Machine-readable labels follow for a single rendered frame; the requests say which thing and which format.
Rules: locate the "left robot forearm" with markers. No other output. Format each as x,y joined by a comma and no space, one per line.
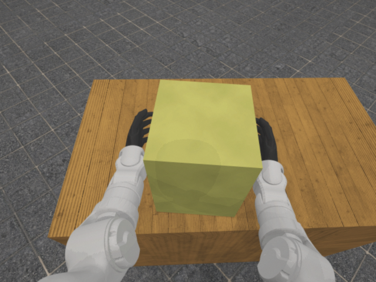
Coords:
124,192

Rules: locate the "robot left upper arm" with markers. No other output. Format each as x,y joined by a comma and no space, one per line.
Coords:
101,251

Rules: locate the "right robot hand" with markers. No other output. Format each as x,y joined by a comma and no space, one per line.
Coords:
268,148

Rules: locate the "right robot forearm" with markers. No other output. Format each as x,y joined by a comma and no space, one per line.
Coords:
275,214

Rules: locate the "carton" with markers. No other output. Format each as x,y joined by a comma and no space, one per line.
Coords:
202,154

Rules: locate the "pedestal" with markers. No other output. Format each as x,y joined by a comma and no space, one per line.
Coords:
326,143

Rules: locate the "left robot hand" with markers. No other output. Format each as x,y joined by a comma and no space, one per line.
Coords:
136,132

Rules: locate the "robot right upper arm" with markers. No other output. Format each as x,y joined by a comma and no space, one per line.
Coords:
285,259

